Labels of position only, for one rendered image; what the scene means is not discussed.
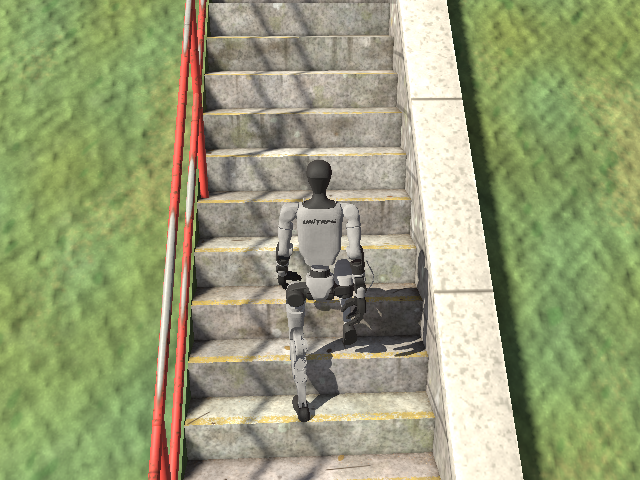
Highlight stairs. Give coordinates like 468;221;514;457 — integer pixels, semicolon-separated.
183;0;441;480

